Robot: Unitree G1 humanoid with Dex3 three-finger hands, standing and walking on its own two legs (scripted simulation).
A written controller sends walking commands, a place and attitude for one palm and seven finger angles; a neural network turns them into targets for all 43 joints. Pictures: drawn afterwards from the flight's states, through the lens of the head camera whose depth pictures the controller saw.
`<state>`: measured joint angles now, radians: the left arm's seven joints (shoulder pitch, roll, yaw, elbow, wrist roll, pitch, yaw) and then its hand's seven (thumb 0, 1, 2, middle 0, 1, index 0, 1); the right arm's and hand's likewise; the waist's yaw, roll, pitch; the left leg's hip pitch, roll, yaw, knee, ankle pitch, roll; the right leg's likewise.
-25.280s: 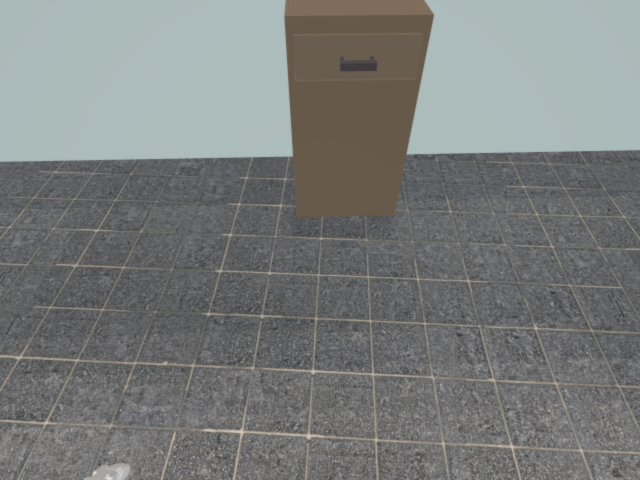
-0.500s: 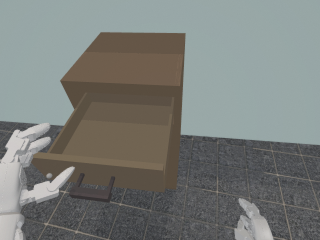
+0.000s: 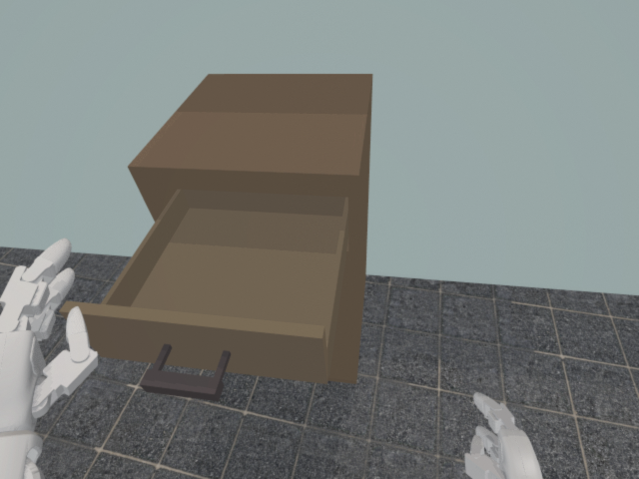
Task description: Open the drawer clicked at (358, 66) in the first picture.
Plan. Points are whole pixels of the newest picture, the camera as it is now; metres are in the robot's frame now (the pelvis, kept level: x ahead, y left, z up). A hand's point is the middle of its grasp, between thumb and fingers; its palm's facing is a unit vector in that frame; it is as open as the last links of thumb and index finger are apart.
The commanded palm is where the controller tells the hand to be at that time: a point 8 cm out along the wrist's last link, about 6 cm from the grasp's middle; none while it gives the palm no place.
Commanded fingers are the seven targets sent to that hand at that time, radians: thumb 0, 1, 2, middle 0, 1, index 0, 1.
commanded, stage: step back with the hand held close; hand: left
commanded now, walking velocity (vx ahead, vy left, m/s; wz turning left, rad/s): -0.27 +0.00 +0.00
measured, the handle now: (188, 370) +0.27 +0.24 -0.06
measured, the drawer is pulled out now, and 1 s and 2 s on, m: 0.30 0.30 0.30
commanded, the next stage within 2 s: stop stepping back and stand still in 1.22 s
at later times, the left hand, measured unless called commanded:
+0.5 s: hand (47, 384) +0.15 +0.26 +0.16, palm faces +0.34 -0.82 -0.47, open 7.4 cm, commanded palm +0.09 +0.30 +0.18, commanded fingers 0.00 0.90 0.90 -0.20 -0.30 -0.20 -0.30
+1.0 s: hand out of the picture +0.07 +0.27 +0.15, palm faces +0.40 -0.81 -0.42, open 7.4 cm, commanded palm +0.00 +0.31 +0.18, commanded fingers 0.00 0.90 0.90 -0.20 -0.30 -0.20 -0.30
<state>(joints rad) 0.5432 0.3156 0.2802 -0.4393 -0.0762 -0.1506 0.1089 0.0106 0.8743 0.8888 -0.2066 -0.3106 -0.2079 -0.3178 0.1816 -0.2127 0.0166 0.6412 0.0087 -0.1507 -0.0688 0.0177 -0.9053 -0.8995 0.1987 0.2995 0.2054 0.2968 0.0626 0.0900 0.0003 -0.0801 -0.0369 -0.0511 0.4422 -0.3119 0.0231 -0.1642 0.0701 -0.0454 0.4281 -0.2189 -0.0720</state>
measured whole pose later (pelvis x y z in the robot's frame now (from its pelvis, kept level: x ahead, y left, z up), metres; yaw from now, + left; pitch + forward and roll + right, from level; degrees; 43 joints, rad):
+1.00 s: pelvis -0.11 +0.03 -0.02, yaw +3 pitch +0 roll +0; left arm 0.62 0.38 0.37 -0.59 -0.02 -0.24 0.17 0.01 0.89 0.90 -0.21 -0.30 -0.21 -0.31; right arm 0.26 -0.22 -0.01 0.61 -0.02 -0.08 -0.07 0.02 -0.90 -0.90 0.20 0.30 0.21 0.30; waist -0.04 -0.04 0.00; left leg -0.36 0.00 0.03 0.63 -0.24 0.02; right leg -0.48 0.01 -0.03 0.67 -0.27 -0.02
